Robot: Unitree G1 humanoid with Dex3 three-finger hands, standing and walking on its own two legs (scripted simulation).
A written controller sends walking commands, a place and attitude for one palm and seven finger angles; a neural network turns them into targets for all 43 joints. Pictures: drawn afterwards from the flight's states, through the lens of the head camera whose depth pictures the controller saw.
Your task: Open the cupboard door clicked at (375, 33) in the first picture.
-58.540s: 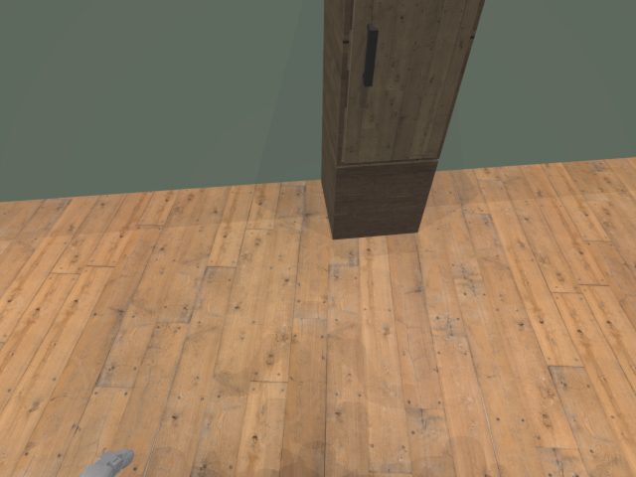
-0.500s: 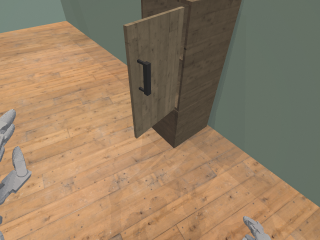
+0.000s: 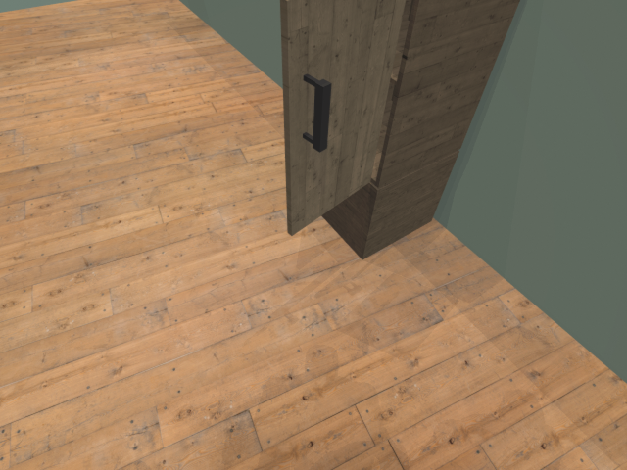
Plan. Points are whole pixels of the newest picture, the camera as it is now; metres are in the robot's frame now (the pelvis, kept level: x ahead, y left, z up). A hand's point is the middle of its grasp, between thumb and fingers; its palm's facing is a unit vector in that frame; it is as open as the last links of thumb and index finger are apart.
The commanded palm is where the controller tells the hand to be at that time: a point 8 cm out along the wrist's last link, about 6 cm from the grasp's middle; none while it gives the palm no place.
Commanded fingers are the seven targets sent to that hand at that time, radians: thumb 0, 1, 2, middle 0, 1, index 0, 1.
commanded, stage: let the arm hang, fingers relaxed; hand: left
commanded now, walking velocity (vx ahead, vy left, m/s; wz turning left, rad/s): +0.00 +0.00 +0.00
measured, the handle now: (314, 113) +0.76 +0.04 +0.04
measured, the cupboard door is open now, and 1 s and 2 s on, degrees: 100 100 100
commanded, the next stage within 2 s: look to check the result in 0.68 s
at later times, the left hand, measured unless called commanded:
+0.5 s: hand out of the picture +0.04 +0.21 -0.16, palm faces +0.00 -0.97 -0.25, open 7.4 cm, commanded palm none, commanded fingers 0.00 0.90 0.90 -0.20 -0.30 -0.20 -0.30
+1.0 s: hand out of the picture +0.10 +0.22 -0.15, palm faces -0.02 -0.96 -0.28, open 7.4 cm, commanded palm none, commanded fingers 0.00 0.90 0.90 -0.20 -0.30 -0.20 -0.30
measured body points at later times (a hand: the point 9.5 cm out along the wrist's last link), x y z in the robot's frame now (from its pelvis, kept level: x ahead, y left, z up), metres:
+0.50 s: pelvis +0.02 +0.01 +0.01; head +0.03 +0.00 +0.46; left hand +0.04 +0.26 -0.14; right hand +0.03 -0.22 -0.15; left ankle +0.06 +0.13 -0.73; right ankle +0.04 -0.11 -0.73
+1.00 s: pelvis +0.05 +0.00 +0.01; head +0.07 -0.01 +0.46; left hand +0.11 +0.27 -0.13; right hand +0.08 -0.25 -0.14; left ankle +0.06 +0.13 -0.73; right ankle +0.04 -0.11 -0.73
